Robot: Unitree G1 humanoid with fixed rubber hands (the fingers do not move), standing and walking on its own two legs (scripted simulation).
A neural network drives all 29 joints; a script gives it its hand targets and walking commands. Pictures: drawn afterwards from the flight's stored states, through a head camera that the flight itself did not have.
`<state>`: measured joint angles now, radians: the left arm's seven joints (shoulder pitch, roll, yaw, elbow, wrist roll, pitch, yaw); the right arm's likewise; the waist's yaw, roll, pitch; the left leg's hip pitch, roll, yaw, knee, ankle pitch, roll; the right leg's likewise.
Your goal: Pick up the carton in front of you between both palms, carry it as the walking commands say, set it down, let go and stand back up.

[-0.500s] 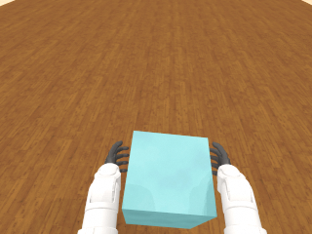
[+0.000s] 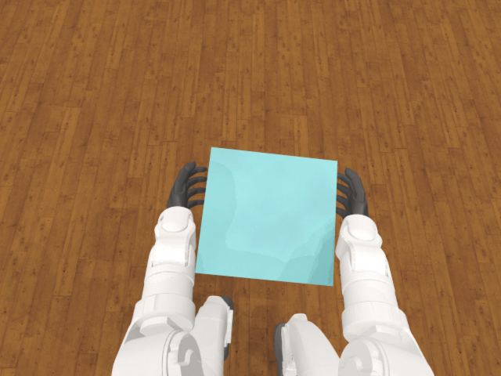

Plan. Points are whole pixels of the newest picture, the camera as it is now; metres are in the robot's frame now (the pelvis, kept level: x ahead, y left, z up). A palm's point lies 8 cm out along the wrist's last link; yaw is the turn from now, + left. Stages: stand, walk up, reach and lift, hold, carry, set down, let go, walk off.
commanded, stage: set down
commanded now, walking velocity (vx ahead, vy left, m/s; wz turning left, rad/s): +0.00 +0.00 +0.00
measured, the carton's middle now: (262, 222) +0.37 +0.01 -0.16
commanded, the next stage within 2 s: none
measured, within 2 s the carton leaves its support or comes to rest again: rests again in 1.86 s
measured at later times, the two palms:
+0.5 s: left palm (182, 207) +0.41 +0.19 -0.22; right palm (314, 214) +0.41 -0.10 -0.20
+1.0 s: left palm (182, 212) +0.45 +0.22 -0.37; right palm (289, 219) +0.44 -0.08 -0.36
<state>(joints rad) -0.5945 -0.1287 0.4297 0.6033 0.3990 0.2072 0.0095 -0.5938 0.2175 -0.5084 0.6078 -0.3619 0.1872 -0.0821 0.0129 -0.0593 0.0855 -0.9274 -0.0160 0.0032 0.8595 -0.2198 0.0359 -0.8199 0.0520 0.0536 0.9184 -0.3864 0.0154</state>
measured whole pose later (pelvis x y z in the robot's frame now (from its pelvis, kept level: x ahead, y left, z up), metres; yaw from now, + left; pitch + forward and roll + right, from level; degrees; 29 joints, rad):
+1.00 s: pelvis -0.04 +0.00 -0.25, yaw -5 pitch +43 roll -7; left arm -1.12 0.20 0.29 0.84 0.17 0.24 0.02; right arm -1.03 0.13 -0.46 0.70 -0.11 0.17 -0.29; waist 0.09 -0.11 -0.02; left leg -2.17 0.01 -0.05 1.82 -0.41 0.04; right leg -2.01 0.15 -0.01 1.88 -0.63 0.05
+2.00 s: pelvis -0.06 -0.01 -0.34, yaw -7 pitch +35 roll -4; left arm -1.51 0.49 0.16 1.22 0.01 0.19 -0.08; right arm -1.36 0.05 -0.43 0.88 -0.08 0.15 -0.20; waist 0.11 -0.11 0.33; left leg -2.32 0.06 -0.03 2.11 -0.42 0.05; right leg -2.18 0.23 -0.01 2.20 -0.65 0.08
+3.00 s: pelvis -0.07 +0.00 -0.31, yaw -4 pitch +31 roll -6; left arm -1.40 0.59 0.14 1.02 -0.15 0.14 -0.11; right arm -1.28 -0.08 -0.21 0.75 0.09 0.20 -0.26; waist 0.08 -0.08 0.40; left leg -2.18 0.00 -0.05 2.03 -0.40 0.04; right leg -2.01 0.17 -0.02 2.11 -0.67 0.07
